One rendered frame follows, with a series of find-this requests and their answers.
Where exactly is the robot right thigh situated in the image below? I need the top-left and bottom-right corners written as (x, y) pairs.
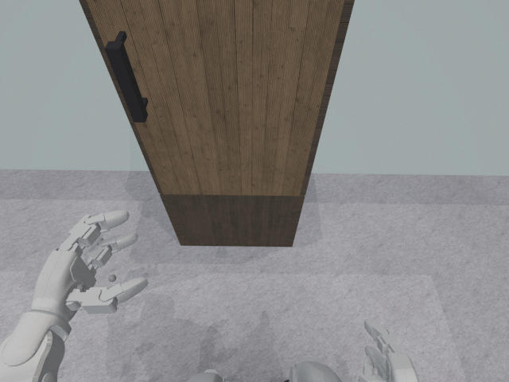
top-left (289, 361), bottom-right (342, 382)

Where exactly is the robot right hand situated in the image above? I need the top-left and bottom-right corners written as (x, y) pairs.
top-left (359, 319), bottom-right (419, 382)

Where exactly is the cupboard door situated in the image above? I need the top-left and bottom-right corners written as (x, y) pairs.
top-left (86, 0), bottom-right (344, 196)

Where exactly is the robot left forearm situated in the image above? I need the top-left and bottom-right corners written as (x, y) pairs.
top-left (0, 310), bottom-right (72, 382)

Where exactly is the handle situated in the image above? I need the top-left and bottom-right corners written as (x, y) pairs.
top-left (105, 31), bottom-right (148, 123)

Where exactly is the robot left hand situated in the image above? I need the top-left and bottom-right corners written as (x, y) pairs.
top-left (31, 210), bottom-right (148, 322)

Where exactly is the robot right shin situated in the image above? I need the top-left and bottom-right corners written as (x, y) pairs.
top-left (299, 356), bottom-right (317, 364)

